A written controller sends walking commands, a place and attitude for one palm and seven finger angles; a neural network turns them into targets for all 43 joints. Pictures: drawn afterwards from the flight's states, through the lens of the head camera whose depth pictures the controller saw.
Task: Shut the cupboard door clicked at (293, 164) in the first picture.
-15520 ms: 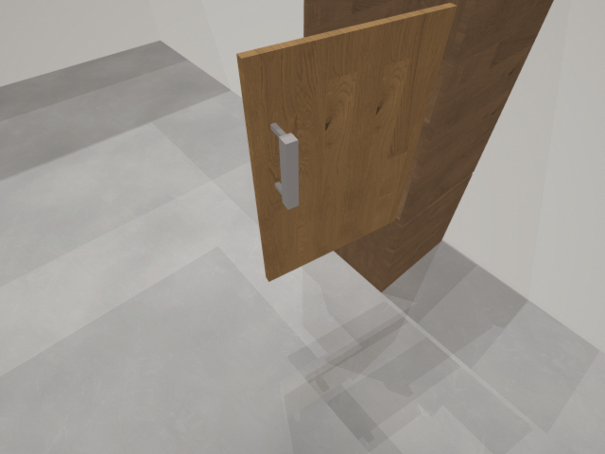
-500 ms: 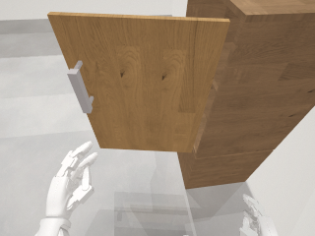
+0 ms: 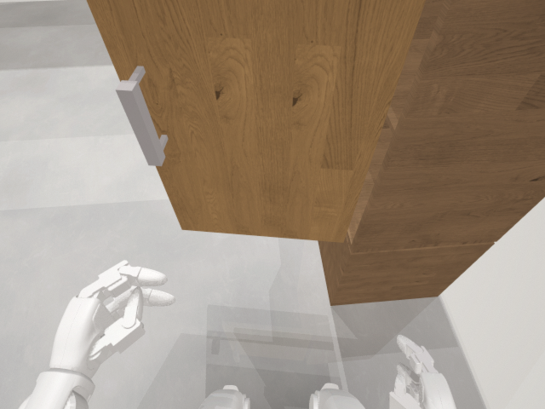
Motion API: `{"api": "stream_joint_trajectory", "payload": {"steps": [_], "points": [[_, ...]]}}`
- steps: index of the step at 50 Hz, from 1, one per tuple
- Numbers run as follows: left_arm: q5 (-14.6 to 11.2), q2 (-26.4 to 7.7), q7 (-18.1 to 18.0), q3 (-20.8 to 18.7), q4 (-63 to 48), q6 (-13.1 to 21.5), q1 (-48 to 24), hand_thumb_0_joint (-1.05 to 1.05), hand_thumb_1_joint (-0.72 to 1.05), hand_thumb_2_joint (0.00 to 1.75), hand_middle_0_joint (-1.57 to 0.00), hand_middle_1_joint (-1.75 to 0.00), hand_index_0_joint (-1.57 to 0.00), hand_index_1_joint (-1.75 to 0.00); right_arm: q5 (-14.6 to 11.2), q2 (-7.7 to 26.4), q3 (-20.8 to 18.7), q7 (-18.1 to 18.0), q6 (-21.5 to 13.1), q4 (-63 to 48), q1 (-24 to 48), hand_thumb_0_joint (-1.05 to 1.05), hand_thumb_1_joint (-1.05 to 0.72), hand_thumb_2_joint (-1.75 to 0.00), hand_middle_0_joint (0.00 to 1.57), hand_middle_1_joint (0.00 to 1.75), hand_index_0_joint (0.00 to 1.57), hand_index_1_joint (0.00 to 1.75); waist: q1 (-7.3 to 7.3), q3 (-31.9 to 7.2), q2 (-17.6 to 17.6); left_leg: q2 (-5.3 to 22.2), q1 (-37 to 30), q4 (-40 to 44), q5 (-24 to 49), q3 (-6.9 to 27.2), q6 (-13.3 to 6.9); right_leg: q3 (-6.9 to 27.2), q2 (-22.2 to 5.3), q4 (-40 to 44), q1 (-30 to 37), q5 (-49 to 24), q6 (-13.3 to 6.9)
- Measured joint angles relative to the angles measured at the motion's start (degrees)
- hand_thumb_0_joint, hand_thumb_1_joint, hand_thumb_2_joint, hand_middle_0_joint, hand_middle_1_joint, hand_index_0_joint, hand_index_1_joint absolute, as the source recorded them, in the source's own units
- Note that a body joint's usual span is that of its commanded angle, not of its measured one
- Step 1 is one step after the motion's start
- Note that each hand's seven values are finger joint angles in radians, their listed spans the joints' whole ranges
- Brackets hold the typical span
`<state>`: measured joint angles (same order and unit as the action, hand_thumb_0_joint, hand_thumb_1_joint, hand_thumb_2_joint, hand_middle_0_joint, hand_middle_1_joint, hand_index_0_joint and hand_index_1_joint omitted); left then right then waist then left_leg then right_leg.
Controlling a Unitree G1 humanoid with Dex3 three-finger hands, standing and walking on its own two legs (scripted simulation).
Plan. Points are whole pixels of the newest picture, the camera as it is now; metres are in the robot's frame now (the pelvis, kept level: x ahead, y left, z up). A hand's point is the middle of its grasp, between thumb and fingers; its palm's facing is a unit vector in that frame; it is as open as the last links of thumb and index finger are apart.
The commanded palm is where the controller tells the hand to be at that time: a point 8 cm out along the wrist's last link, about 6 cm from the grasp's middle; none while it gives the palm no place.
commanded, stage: raise the hand and make a fist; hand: left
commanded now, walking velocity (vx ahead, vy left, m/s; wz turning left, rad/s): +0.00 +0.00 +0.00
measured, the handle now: (148, 118) +0.53 +0.24 +0.12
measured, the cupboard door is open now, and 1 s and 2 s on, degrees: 80 80 80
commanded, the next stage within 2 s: bring the fist close to the handle in 1.14 s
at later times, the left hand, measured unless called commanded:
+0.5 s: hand (109, 300) +0.23 +0.21 +0.10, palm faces -0.02 -1.00 -0.04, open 3.1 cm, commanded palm +0.21 +0.26 +0.11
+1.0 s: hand (108, 274) +0.25 +0.21 +0.12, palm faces -0.02 -1.00 -0.04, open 3.1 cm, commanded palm +0.23 +0.26 +0.13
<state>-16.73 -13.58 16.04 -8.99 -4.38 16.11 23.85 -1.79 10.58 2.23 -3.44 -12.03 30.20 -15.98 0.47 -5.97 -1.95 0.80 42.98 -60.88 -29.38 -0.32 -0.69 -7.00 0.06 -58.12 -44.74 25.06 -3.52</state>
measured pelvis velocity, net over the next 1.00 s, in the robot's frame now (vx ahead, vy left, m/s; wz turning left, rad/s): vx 0.03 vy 0.02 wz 0.00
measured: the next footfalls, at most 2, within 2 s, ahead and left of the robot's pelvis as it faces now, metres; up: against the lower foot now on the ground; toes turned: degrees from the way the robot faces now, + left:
none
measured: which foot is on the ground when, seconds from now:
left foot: down 0.00-1.00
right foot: down 0.00-1.00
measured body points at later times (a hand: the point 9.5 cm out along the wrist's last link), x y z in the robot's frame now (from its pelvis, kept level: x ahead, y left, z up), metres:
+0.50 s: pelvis +0.02 +0.02 +0.02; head +0.05 +0.02 +0.47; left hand +0.23 +0.26 +0.10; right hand +0.21 -0.20 -0.03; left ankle +0.01 +0.11 -0.67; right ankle +0.04 -0.08 -0.67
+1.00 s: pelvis +0.03 +0.02 +0.04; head +0.05 +0.01 +0.49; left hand +0.25 +0.26 +0.12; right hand +0.19 -0.22 -0.03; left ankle +0.01 +0.11 -0.67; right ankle +0.04 -0.08 -0.67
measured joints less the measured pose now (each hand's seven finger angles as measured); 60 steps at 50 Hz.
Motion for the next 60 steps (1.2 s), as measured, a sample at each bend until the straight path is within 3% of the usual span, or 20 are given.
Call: {"api": "stream_joint_trajectory", "payload": {"steps": [4, 10, 19, 29, 43, 60], "points": [[-0.07, 0.38, -1.68, -1.0, -0.81, 2.63, 2.07, 0.02, 0.9, 0.9, -0.81, -0.97, -0.81, -0.97, 0.33, 1.53, -0.99, 0.11, -0.26, 0.52, -2.24, 0.02, -0.9, -0.9, 0.21, 0.3, 0.21, 0.3, 0.41, -0.17, 0.08, -0.38, -1.73, 2.05, 0.47, -0.6, -0.45, 0.65, -0.24, 1.68, 1.49, -0.41, 0.5], [0.24, 0.18, -0.81, 0.35, -1.29, 4.27, 2.72, 0.01, 0.9, 0.9, -0.92, -1.09, -0.92, -1.09, 0.23, 4.31, -2.12, -0.15, -0.94, 0.54, -2.19, 0.02, -0.9, -0.9, 0.21, 0.3, 0.21, 0.3, 0.11, 0.2, 0.4, -0.86, -3.05, 2.8, 0.32, -0.76, -1.13, 0.88, -0.62, 2.55, 2.93, -0.33, 1.15], [0.76, -0.04, -2.21, 0.65, -3.63, 2.13, 1.66, 0.02, 0.9, 0.9, -1.09, -1.27, -1.09, -1.27, 0.1, 3.8, -1.58, 0.03, -1.03, -1.72, 0.85, 0.02, -0.91, -0.9, 0.21, 0.3, 0.2, 0.3, -0.56, 0.17, 0.62, -1.1, -6.84, 5.24, 0.62, -0.75, -1.57, 0.96, -0.67, 5.38, 6.97, -0.87, 1.75], [0.77, -0.79, -1.17, 0.19, -3.17, -2.43, -1.7, 0.02, 0.9, 0.9, -1.25, -1.44, -1.25, -1.44, -0.09, 2.54, 1.21, 0.27, -0.67, -2.54, 1.49, 0.02, -0.9, -0.9, 0.21, 0.3, 0.21, 0.3, -1.66, 0.66, -0.03, -1.29, -10.79, 8.41, 1.57, -0.39, -1.74, 0.7, -0.64, 8.94, 11.27, -1.89, 2.05], [-0.31, -1.15, -0.17, -1.88, -1.48, -5.67, -5.35, 0.02, 0.9, 0.9, -1.3, -1.49, -1.3, -1.5, -0.57, 3.74, 0.92, -0.21, -1.68, 0.92, -0.45, 0.02, -0.9, -0.9, 0.21, 0.3, 0.21, 0.3, -1.16, 1.5, -0.46, -1.48, -15.3, 13.38, 3.43, -0.85, -1.67, 1.25, -0.57, 13.2, 15.34, -3.48, 2.14], [0.59, -0.52, -1.12, -1.25, -0.69, -3.56, -4.34, 0.02, 0.9, 0.9, -1.3, -1.5, -1.3, -1.5, -0.57, 4.13, 0.06, -0.18, -2.68, 1.61, 0.37, 0.02, -0.9, -0.9, 0.21, 0.3, 0.21, 0.3, -0.94, 1.84, -0.27, -1.24, -15.79, 14.1, 3.91, -0.83, -1.05, 1.26, -0.32, 13.2, 15.45, -3.52, 1.5]]}}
